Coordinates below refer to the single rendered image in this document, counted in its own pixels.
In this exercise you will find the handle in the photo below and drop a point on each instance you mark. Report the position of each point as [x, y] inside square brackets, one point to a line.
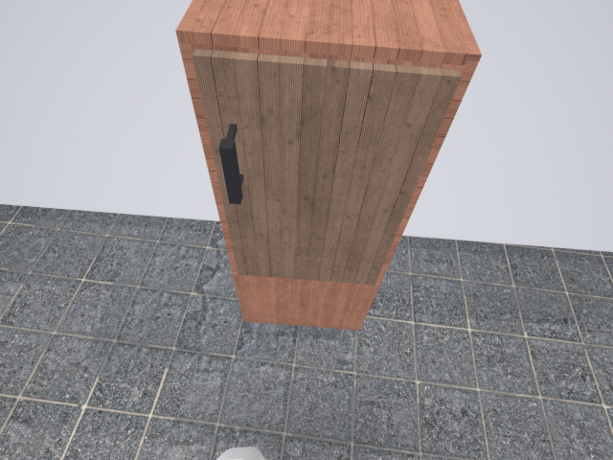
[229, 160]

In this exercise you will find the cupboard door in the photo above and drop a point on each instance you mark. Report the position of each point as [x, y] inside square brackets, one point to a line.
[331, 152]

